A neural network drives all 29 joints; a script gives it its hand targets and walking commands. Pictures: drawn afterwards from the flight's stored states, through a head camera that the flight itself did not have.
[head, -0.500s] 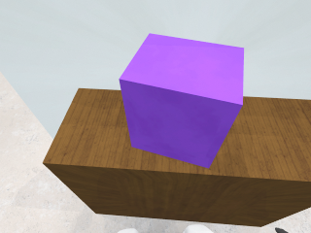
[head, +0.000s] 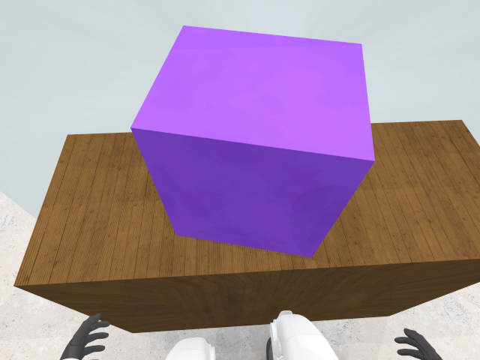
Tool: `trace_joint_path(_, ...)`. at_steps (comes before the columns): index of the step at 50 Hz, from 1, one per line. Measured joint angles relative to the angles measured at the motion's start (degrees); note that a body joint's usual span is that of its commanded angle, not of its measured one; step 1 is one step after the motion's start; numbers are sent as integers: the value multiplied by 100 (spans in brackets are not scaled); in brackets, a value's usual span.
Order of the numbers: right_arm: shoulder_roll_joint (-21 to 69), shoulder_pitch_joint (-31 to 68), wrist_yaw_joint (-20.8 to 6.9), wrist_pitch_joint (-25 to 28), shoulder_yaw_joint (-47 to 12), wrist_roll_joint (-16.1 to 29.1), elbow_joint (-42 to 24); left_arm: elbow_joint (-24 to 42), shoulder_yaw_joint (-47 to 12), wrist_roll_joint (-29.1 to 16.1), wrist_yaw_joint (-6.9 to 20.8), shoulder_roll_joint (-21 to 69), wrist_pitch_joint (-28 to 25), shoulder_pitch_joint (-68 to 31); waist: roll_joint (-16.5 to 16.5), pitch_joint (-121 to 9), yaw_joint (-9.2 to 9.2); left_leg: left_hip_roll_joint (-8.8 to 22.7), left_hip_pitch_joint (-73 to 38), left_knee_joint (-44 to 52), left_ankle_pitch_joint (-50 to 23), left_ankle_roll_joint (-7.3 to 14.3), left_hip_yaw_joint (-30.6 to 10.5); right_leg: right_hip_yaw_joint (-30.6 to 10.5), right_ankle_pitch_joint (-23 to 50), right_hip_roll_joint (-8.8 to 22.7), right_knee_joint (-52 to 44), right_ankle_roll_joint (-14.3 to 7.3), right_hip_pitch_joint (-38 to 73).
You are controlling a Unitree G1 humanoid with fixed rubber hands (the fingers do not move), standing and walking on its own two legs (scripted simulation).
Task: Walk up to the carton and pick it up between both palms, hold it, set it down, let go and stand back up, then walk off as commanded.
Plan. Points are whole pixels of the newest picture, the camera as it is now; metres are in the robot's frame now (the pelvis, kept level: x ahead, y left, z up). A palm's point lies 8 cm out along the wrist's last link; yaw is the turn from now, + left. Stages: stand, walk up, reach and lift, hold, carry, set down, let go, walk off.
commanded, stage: walk up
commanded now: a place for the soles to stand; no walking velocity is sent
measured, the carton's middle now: (254, 154) +0.40 -0.01 +0.10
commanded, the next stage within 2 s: none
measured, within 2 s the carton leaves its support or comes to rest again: neither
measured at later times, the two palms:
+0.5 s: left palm out of the picture +0.09 +0.28 -0.10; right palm out of the picture +0.08 -0.33 -0.09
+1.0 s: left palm out of the picture +0.06 +0.27 -0.08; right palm out of the picture +0.05 -0.32 -0.08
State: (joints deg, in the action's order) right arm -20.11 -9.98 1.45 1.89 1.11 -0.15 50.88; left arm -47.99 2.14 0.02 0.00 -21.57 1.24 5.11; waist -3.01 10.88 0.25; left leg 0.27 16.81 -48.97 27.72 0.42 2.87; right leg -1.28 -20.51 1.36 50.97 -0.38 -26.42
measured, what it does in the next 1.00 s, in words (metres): stands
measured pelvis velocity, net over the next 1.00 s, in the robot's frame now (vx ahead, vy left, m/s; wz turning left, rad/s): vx -0.02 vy -0.02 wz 0.03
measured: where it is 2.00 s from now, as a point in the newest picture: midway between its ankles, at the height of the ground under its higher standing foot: outside the picture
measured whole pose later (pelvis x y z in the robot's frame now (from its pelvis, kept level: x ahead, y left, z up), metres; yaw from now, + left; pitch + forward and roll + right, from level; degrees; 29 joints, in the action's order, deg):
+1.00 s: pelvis -0.02 -0.02 +0.04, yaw +1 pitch -3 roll +0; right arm -20.6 -8.7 0.2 2.0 -0.4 -0.7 62.8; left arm -62.9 2.3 -0.3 1.7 -19.7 0.4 5.0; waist -1.1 3.2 0.0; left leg 1.8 12.1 -32.2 17.2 -1.9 -0.8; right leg 1.2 -13.0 0.6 32.3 -0.6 -16.5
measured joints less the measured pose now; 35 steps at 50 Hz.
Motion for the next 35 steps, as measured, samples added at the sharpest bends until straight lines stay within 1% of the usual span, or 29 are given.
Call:
trace_joint_path(1, 12, -45, 3, 35, -20, -42, 5, -31, 5, -6, -7, 12, 42, -23, -38, -44, -9, 0, -19, 22, 8, -22, 25, -52, -1, -27, 7, -28, -2)
trace_joint_path(4, -39, -173, -16, 73, -40, -114, 56, -160, 13, 3, 9, 31, 85, -55, 75, -188, 77, 155, 11, -40, 116, -22, -101, -35, -783, -211, 214, -71, 102)
trace_joint_path(5, -44, -192, -9, 70, -38, -122, 74, -192, 28, -9, 30, 4, 69, -50, 65, -212, 70, 192, -11, -25, 127, -39, -96, -38, -837, -216, 193, -114, 182)
trace_joint_path(6, -51, -209, 4, 70, -39, -119, 86, -218, 46, -17, 48, -32, 43, -37, 35, -241, 56, 213, -23, -14, 133, -71, -75, -21, -609, -178, 47, -164, 285)
trace_joint_path(7, -65, -216, 14, 69, -39, -105, 96, -243, 66, -22, 61, -71, 8, -22, 1, -269, 44, 226, -14, -32, 148, -107, -54, 4, -174, -131, -169, -156, 391)
trace_joint_path(8, -97, -180, 21, 59, -30, -81, 120, -288, 91, -17, 60, -77, -28, -38, 45, -242, 57, 283, 4, -84, 168, -143, -87, 51, -102, -168, -214, -81, 422)
trace_joint_path(10, -155, -96, 30, 16, -5, -18, 151, -348, 89, 1, 53, -80, -94, -76, 132, -183, 122, 337, 147, -291, 84, -127, -209, 166, -205, -209, -218, -26, 438)
trace_joint_path(12, -191, -41, 42, -21, 4, 24, 158, -363, 57, -31, 59, -89, -141, -49, 92, -190, 103, 240, 177, -280, 1, -15, -249, 141, -290, -154, -144, -59, 384)
trace_joint_path(13, -217, -24, 41, -15, 8, 32, 169, -388, 36, -34, 61, -76, -139, -28, 92, -222, 94, 200, 117, -136, 47, -11, -261, 123, -309, -130, -111, -61, 350)
trace_joint_path(15, -233, 10, 27, 29, 20, 19, 215, -476, 1, -34, 61, -45, -90, -38, 67, -257, 79, 128, 60, 43, 69, -183, -239, 85, -307, -55, -78, -25, 307)
trace_joint_path(16, -230, 17, 13, 56, 13, 1, 233, -517, -4, -38, 60, -22, -60, -45, 65, -265, 49, 113, 42, 93, -2, -211, -216, 59, -281, -42, -99, -4, 309)
trace_joint_path(18, -232, 19, -18, 84, -22, -22, 268, -595, -6, -23, 57, 32, -38, -37, 150, -300, 15, 172, 41, 124, -71, -201, -234, 82, -193, -100, -216, 20, 348)
trace_joint_path(21, -175, 82, -38, 43, -75, -20, 374, -723, 6, -5, 83, 52, -85, -15, 244, -341, 16, 268, 37, 177, -131, -230, -327, 186, -61, -189, -423, -47, 444)
trace_joint_path(23, -113, 127, -41, 5, -109, -12, 424, -789, 5, -11, 108, 32, -109, 10, 193, -389, 13, 235, 19, 283, -219, -232, -334, 194, -16, -159, -469, -96, 445)
trace_joint_path(25, -93, 153, -52, -12, -127, -12, 462, -851, -7, -3, 116, 39, -120, 21, 152, -429, 17, 163, 13, 365, -294, -178, -340, 197, 0, -90, -469, -111, 430)
trace_joint_path(27, -96, 177, -67, -15, -127, -21, 521, -920, -26, 11, 118, 75, -116, 28, 134, -447, 5, 95, -32, 478, -376, -156, -320, 172, 32, -24, -496, -92, 441)
trace_joint_path(29, -99, 172, -84, -4, -123, -42, 582, -998, -44, 20, 126, 125, -87, 40, 142, -480, -15, 60, -103, 643, -484, -182, -285, 134, 107, 9, -599, -50, 478)
trace_joint_path(33, -106, 97, -116, -3, -125, -70, 741, -1130, -33, 34, 157, 207, -55, 66, 270, -601, -38, 136, -136, 836, -612, -173, -315, 176, 326, -65, -965, -35, 596)
trace_joint_path(35, -78, 65, -123, -9, -129, -73, 838, -1182, -9, 31, 169, 193, -65, 79, 254, -645, -42, 144, -176, 950, -677, -182, -325, 189, 402, -73, -1101, -41, 650)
